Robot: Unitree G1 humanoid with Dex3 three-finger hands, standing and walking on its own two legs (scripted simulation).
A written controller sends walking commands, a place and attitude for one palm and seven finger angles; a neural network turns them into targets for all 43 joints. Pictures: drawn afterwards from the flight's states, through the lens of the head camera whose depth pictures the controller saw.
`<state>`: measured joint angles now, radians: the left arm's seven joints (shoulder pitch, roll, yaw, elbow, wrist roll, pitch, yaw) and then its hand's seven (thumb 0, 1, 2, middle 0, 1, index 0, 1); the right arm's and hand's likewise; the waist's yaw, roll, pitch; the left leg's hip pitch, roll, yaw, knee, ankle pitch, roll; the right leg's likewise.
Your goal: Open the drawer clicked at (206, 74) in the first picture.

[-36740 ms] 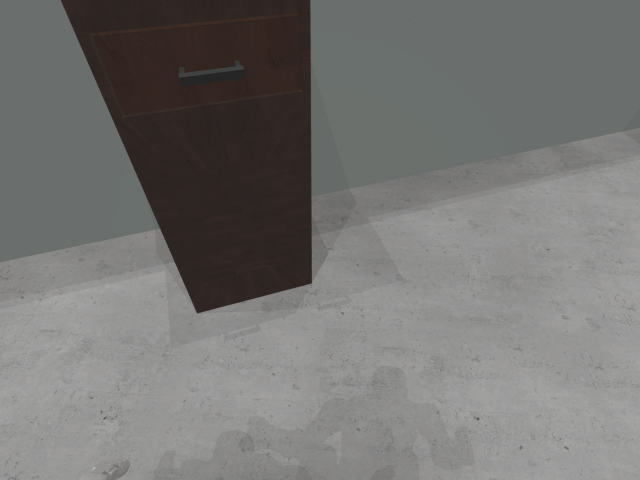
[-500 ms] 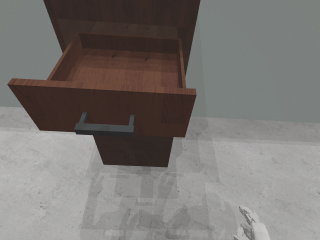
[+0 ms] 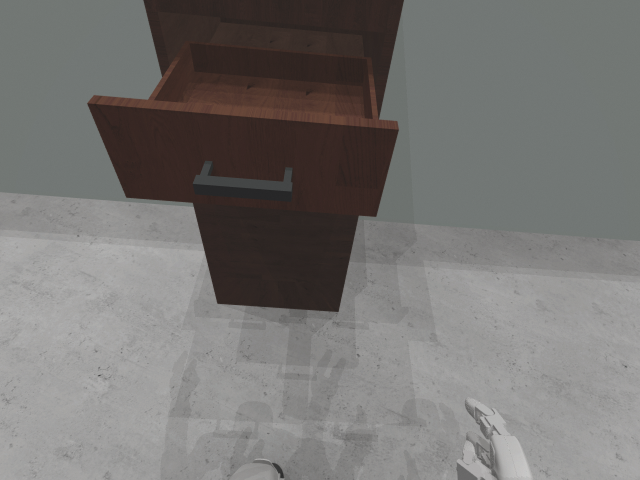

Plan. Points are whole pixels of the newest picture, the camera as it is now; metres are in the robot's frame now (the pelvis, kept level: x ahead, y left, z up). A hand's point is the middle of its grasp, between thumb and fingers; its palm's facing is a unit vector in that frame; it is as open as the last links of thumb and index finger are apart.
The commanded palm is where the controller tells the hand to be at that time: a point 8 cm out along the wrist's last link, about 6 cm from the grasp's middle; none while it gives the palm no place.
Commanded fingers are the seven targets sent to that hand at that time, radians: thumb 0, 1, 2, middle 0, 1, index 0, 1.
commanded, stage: step back with the hand held close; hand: left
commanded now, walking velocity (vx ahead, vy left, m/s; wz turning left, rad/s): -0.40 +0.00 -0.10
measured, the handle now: (246, 179) +0.46 +0.16 +0.12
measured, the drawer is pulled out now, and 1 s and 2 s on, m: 0.30 0.30 0.30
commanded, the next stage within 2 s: stop stepping back and stand still in 0.02 s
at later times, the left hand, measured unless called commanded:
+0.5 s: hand out of the picture +0.04 +0.25 +0.31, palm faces +0.54 -0.74 -0.40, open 7.4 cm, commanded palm -0.01 +0.30 +0.31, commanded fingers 0.00 0.90 0.90 -0.20 -0.30 -0.20 -0.30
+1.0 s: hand out of the picture +0.01 +0.26 +0.31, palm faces +0.50 -0.75 -0.43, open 7.4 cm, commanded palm -0.06 +0.32 +0.31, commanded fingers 0.00 0.90 0.90 -0.20 -0.30 -0.20 -0.30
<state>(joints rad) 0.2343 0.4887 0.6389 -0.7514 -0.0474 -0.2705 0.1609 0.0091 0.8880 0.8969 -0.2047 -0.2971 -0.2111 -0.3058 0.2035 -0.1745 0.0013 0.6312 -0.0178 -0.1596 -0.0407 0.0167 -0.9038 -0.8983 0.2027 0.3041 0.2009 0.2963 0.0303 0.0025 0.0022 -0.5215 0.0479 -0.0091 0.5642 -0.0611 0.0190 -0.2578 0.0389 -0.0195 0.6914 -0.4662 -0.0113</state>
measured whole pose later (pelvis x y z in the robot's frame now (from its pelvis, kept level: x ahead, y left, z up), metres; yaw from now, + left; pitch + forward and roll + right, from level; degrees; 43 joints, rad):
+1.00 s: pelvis -0.19 +0.04 +0.02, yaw +0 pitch +0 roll -2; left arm 0.36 0.53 0.60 -0.84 -0.04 -0.24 0.14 0.01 0.89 0.90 -0.20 -0.30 -0.21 -0.31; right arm 0.26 -0.13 0.04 0.62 -0.01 -0.16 -0.04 0.02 -0.90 -0.90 0.20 0.30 0.20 0.30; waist -0.03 -0.04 0.01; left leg -0.34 0.09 0.11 0.53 -0.20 0.01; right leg -0.41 -0.02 -0.10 0.81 -0.39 0.00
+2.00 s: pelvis -0.19 +0.03 +0.00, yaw +1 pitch +0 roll +0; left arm 0.27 0.19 -0.02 0.67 0.04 0.08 -0.02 0.01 0.91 0.90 -0.19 -0.29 -0.19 -0.30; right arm 0.18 -0.30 -0.02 0.87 -0.03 0.02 0.00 0.01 -0.91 -0.90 0.20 0.30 0.20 0.30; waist -0.05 0.05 0.00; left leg -0.40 0.01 0.05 0.68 -0.36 0.03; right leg -0.31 -0.03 -0.06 0.65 -0.34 -0.01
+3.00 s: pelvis -0.17 +0.03 +0.03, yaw +1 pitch -2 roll +0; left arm 0.10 0.33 -0.01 1.08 0.01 -0.02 0.00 0.00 0.91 0.90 -0.20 -0.29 -0.20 -0.30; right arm 0.13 -0.35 -0.02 1.12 -0.02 0.00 0.00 0.01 -0.91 -0.90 0.20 0.30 0.20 0.30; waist -0.03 0.01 0.06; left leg -0.15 0.00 0.03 0.31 -0.14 0.01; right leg -0.09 -0.02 -0.06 0.31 -0.19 0.00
